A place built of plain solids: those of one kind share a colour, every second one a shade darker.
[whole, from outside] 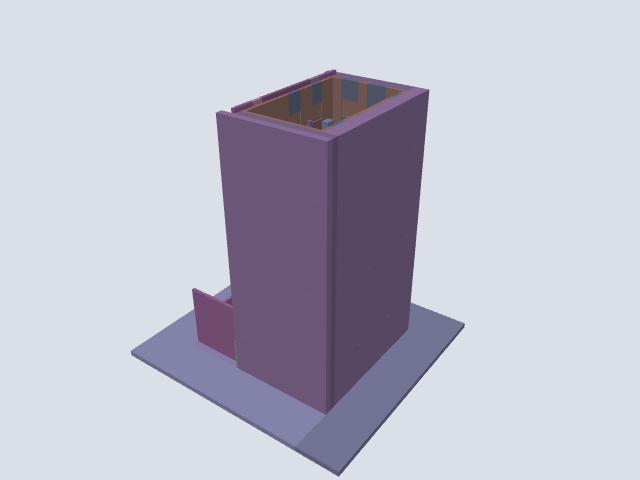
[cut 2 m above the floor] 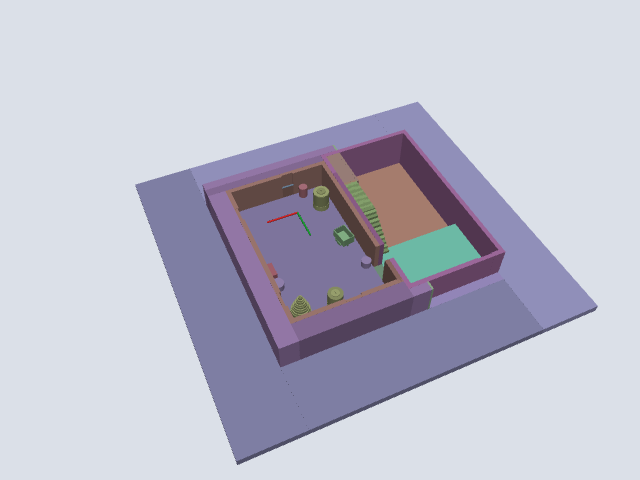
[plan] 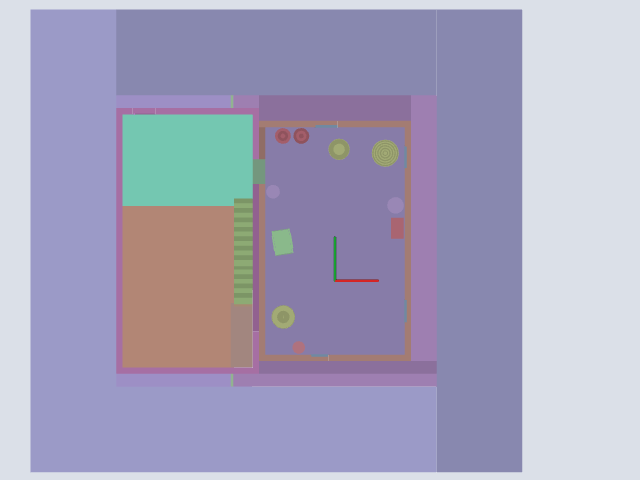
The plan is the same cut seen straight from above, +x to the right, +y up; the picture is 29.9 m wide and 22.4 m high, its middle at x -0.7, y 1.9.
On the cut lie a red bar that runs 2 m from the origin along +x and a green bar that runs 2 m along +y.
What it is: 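A harbour's pilots' and signal tower of tall halls, each with a gallery across one end; two of its long stairs turn on winders round a masonry block, nothing at their outer side; a gallery's edge bare for a stretch and a bare quay over a dock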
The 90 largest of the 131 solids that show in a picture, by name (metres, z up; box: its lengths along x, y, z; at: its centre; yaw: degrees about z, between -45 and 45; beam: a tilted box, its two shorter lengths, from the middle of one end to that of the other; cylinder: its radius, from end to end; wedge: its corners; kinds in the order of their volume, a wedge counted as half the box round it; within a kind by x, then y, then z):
{
 "wall_fill_1": {"box": [1.2, 0.6, 4.42], "at": [-4.15, 8.36, 1.86]},
 "wall_fill_2": {"box": [9.49, 0.6, 4.42], "at": [0.0, -4.64, 1.86]},
 "wall_fill_3": {"box": [9.49, 0.6, 4.03], "at": [0.0, -4.64, 6.08]},
 "wall_fill_4": {"box": [9.49, 0.6, 2.93], "at": [0.0, -4.64, 9.55]},
 "wall_fill_5": {"box": [9.49, 0.6, 4.6], "at": [0.0, -4.64, 13.32]},
 "wall_fill_6": {"box": [9.49, 0.6, 3.2], "at": [0.0, -4.64, 17.22]},
 "wall_fill_7": {"box": [9.49, 0.6, 4.37], "at": [0.0, -4.64, 21.0]},
 "wall_fill_8": {"box": [7.1, 1.19, 4.42], "at": [0.0, 8.06, 1.86]},
 "wall_fill_9": {"box": [7.1, 1.19, 4.37], "at": [0.0, 8.06, 21.0]},
 "wall_fill_10": {"box": [8.29, 0.59, 4.42], "at": [0.6, -4.05, 1.86]},
 "wall_fill_11": {"box": [8.29, 0.59, 4.03], "at": [0.6, -4.05, 6.08]},
 "wall_fill_12": {"box": [8.29, 0.59, 2.93], "at": [0.6, -4.05, 9.55]},
 "wall_fill_13": {"box": [8.29, 0.59, 4.6], "at": [0.6, -4.05, 13.32]},
 "wall_fill_14": {"box": [8.29, 0.59, 3.2], "at": [0.6, -4.05, 17.22]},
 "wall_fill_15": {"box": [8.29, 0.59, 4.37], "at": [0.6, -4.05, 21.0]},
 "wall_fill_16": {"box": [1.19, 12.41, 4.42], "at": [4.15, 2.45, 1.86]},
 "wall_fill_17": {"box": [1.19, 12.41, 4.03], "at": [4.15, 2.45, 6.08]},
 "wall_fill_18": {"box": [1.19, 12.41, 2.93], "at": [4.15, 2.45, 9.55]},
 "wall_fill_19": {"box": [1.19, 12.41, 4.6], "at": [4.15, 2.45, 13.32]},
 "wall_fill_20": {"box": [1.19, 12.41, 3.2], "at": [4.15, 2.45, 17.22]},
 "wall_fill_21": {"box": [1.19, 12.41, 4.37], "at": [4.15, 2.45, 21.0]},
 "ground_garden_1": {"box": [4.0, 21.6, 0.5], "at": [-12.21, 1.86, -0.27]},
 "ground_garden_2": {"box": [14.96, 4.0, 0.5], "at": [-2.73, -6.94, -0.27]},
 "ground_garden_3": {"box": [14.96, 4.0, 0.5], "at": [-2.73, 10.66, -0.27]},
 "ground_garden_4": {"box": [4.0, 21.6, 0.5], "at": [6.74, 1.86, -0.27]},
 "wall_yard_1": {"box": [0.3, 12.4, 3.45], "at": [-10.06, 1.86, 0.73]},
 "wall_yard_2": {"box": [0.78, 0.3, 3.73], "at": [-9.82, 7.91, 0.87]},
 "wall_yard_3": {"box": [1.05, 0.26, 2.1], "at": [-8.91, 7.93, 1.05]},
 "wall_yard_4": {"box": [6.37, 0.3, 2.91], "at": [-7.03, -4.19, 4.35]},
 "wall_yard_5": {"box": [6.66, 0.3, 3.89], "at": [-6.88, -4.19, 0.95]},
 "wall_yard_6": {"box": [4.83, 0.3, 3.73], "at": [-5.96, 7.91, 0.87]},
 "wall_yard_7": {"box": [0.3, 1.98, 24.53], "at": [-3.7, -3.35, 11.27]},
 "wall_yard_8": {"box": [0.3, 0.99, 5.41], "at": [-3.7, -1.87, 1.71]},
 "wall_yard_9": {"box": [0.3, 5.89, 24.53], "at": [-3.7, 1.57, 11.27]},
 "wall_yard_10": {"box": [0.3, 2.39, 24.53], "at": [-3.7, 6.86, 11.27]},
 "wall_1": {"box": [0.2, 1.49, 1.43], "at": [-3.45, 2.04, 20.79]},
 "wall_2": {"box": [0.2, 1.25, 1.45], "at": [-3.45, 4.96, 20.8]},
 "wall_3": {"box": [0.3, 5.05, 4.37], "at": [-3.4, -1.23, 21.0]},
 "wall_4": {"box": [0.3, 8.26, 4.42], "at": [-3.4, 0.38, 1.86]},
 "wall_5": {"box": [0.3, 1.55, 4.37], "at": [-3.4, 3.56, 21.0]},
 "wall_6": {"box": [0.3, 1.25, 1.25], "at": [-3.4, 4.96, 19.44]},
 "wall_7": {"box": [0.3, 1.88, 4.37], "at": [-3.4, 6.53, 21.0]},
 "wall_8": {"box": [0.3, 1.8, 4.42], "at": [-3.4, 6.57, 1.86]},
 "wall_9": {"box": [1.12, 0.3, 4.37], "at": [-2.99, 7.31, 21.0]},
 "wall_10": {"box": [2.44, 0.3, 4.42], "at": [-2.33, -3.6, 1.86]},
 "wall_11": {"box": [2.64, 0.3, 4.42], "at": [-2.23, 7.31, 1.86]},
 "wall_12": {"box": [1.65, 0.2, 1.43], "at": [-1.6, 7.36, 20.78]},
 "wall_13": {"box": [0.82, 0.3, 4.37], "at": [-0.36, 7.31, 21.0]},
 "wall_14": {"box": [7.1, 0.3, 4.37], "at": [0.0, -3.6, 21.0]},
 "wall_15": {"box": [3.87, 0.3, 4.42], "at": [1.62, -3.6, 1.86]},
 "wall_16": {"box": [3.43, 0.3, 4.42], "at": [1.84, 7.31, 1.86]},
 "wall_17": {"box": [1.83, 0.3, 4.37], "at": [2.64, 7.31, 21.0]},
 "wall_18": {"box": [0.3, 1.81, 4.42], "at": [3.4, -2.84, 1.86]},
 "wall_19": {"box": [0.3, 6.5, 4.37], "at": [3.4, 2.12, 21.0]},
 "wall_20": {"box": [0.3, 6.16, 4.42], "at": [3.4, 2.18, 1.86]},
 "wall_21": {"box": [0.3, 1.2, 4.42], "at": [3.4, 6.86, 1.86]},
 "floor_1": {"box": [6.51, 10.62, 0.35], "at": [0.0, 1.86, -0.18]},
 "floor_dock_water_1": {"box": [5.21, 7.54, 0.35], "at": [-7.31, -0.27, -1.07]},
 "wall_pier_out_1": {"box": [0.16, 3.01, 5.66], "at": [-4.79, -2.54, 1.59]},
 "wall_pier_out_2": {"box": [0.87, 2.84, 4.22], "at": [-4.28, -2.62, 2.06]},
 "wall_over_yard_1": {"box": [0.3, 0.99, 16.62], "at": [-3.7, -1.87, 15.23]},
 "wall_over_yard_2": {"box": [0.3, 1.15, 21.04], "at": [-3.7, 5.09, 13.02]},
 "step_1": {"box": [0.87, 0.3, 4.27], "at": [-4.28, -0.95, 2.09]},
 "step_2": {"box": [0.87, 0.3, 4.08], "at": [-4.28, -0.72, 1.99]},
 "step_3": {"box": [0.87, 0.3, 3.89], "at": [-4.28, -0.5, 1.89]},
 "step_4": {"box": [0.87, 0.3, 3.7], "at": [-4.28, -0.28, 1.8]},
 "step_5": {"box": [0.87, 0.3, 3.5], "at": [-4.28, -0.06, 1.7]},
 "step_6": {"box": [0.87, 0.3, 3.31], "at": [-4.28, 0.16, 1.61]},
 "step_7": {"box": [0.87, 0.3, 3.12], "at": [-4.28, 0.38, 1.51]},
 "step_8": {"box": [0.87, 0.3, 2.93], "at": [-4.28, 0.6, 1.41]},
 "step_9": {"box": [0.87, 0.3, 2.73], "at": [-4.28, 0.82, 1.32]},
 "step_10": {"box": [0.87, 0.3, 2.54], "at": [-4.28, 1.04, 1.22]},
 "step_11": {"box": [0.87, 0.3, 2.35], "at": [-4.28, 1.26, 1.12]},
 "step_12": {"box": [0.87, 0.3, 2.16], "at": [-4.28, 1.48, 1.03]},
 "step_13": {"box": [0.87, 0.3, 1.96], "at": [-4.28, 1.7, 0.93]},
 "step_14": {"box": [0.87, 0.3, 1.77], "at": [-4.28, 1.92, 0.84]},
 "step_15": {"box": [0.87, 0.3, 1.58], "at": [-4.28, 2.14, 0.74]},
 "step_16": {"box": [0.87, 0.3, 1.39], "at": [-4.28, 2.36, 0.64]},
 "floor_yard_1": {"box": [6.07, 4.27, 0.35], "at": [-6.88, 5.63, -0.18]},
 "floor_quay_1": {"box": [6.37, 0.6, 0.5], "at": [-7.03, -4.64, -0.27]},
 "floor_quay_2": {"box": [6.37, 0.6, 0.5], "at": [-7.03, 8.36, -0.27]},
 "wall_head_1": {"box": [0.3, 1.49, 1.68], "at": [-3.4, 2.04, 22.34]},
 "wall_head_2": {"box": [0.3, 1.25, 1.66], "at": [-3.4, 4.96, 22.35]},
 "wall_head_3": {"box": [1.65, 0.3, 1.69], "at": [-1.6, 7.31, 22.34]},
 "wall_head_4": {"box": [1.68, 0.3, 1.89], "at": [0.89, 7.31, 22.24]},
 "store_buoy_1": {"cylinder": 0.55, "from": [-2.41, -1.69, -0.02], "to": [-2.41, -1.69, 0.42]},
 "store_buoy_2": {"cylinder": 0.54, "from": [-2.41, -1.69, 0.42], "to": [-2.41, -1.69, 1.34]},
 "store_buoy_3": {"cylinder": 0.48, "from": [0.19, 6.13, 0.38], "to": [0.19, 6.13, 1.24]},
 "store_buoy_4": {"cylinder": 0.63, "from": [2.35, 5.95, -0.02], "to": [2.35, 5.95, 0.47]},
 "winch_case_1": {"box": [0.55, 0.8, 2.22], "at": [-0.47, 2.51, 20.26]}
}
